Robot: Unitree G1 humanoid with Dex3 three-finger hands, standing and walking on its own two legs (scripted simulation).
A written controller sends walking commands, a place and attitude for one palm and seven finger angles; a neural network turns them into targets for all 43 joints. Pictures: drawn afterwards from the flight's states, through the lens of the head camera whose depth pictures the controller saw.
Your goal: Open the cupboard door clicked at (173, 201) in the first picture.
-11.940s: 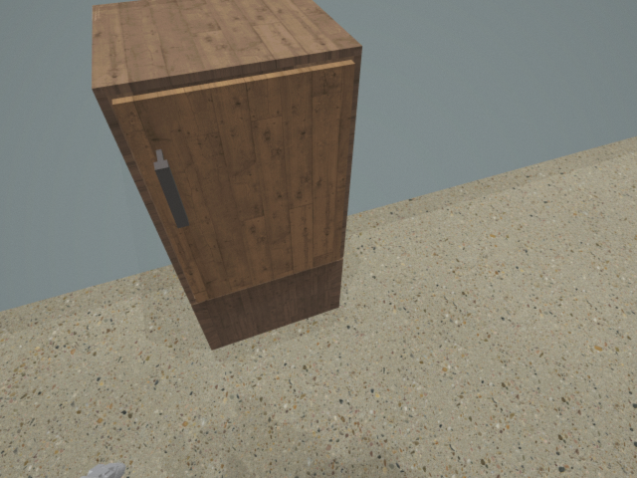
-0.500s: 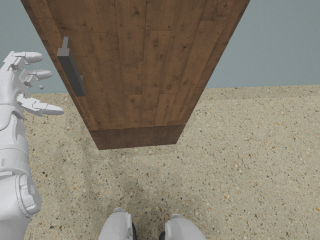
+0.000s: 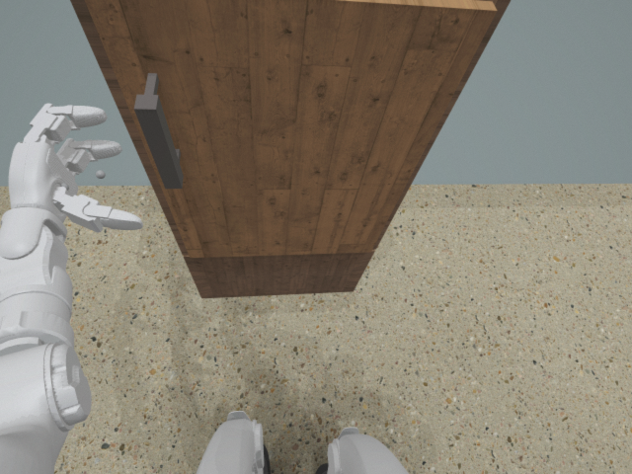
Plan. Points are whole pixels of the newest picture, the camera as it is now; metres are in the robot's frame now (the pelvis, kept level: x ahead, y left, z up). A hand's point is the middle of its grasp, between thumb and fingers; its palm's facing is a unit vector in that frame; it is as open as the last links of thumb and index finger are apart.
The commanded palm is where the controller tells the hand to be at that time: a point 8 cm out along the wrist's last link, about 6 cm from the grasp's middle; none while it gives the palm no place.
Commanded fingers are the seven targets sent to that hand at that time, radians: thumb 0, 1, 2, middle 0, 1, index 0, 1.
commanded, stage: slide the fingers in behind the handle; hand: left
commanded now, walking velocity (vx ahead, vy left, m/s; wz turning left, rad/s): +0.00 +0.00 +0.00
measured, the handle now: (163, 135) +0.53 +0.19 +0.06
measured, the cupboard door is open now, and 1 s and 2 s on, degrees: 0 0 0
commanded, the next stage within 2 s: close the thumb around the handle in 1.70 s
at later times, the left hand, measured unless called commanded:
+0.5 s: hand (133, 166) +0.48 +0.22 +0.06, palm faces +0.07 -1.00 -0.01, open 14.0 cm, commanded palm +0.45 +0.26 +0.06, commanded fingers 0.00 -0.50 0.30 -0.30 -1.20 -0.30 -1.20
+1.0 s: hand (159, 170) +0.47 +0.19 +0.06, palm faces +0.06 -1.00 +0.00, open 14.0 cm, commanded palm +0.44 +0.23 +0.06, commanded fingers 0.00 -0.50 0.30 -0.30 -1.20 -0.30 -1.20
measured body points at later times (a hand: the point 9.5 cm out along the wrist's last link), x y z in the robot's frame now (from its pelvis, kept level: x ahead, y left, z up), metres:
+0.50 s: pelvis +0.00 +0.00 +0.00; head +0.12 +0.02 +0.43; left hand +0.47 +0.27 +0.06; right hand +0.02 -0.27 -0.11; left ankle +0.04 +0.07 -0.66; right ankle -0.02 -0.10 -0.66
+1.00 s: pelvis +0.00 -0.01 +0.00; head +0.11 +0.01 +0.44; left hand +0.46 +0.24 +0.06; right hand +0.04 -0.28 -0.11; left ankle +0.04 +0.07 -0.66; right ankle -0.02 -0.10 -0.66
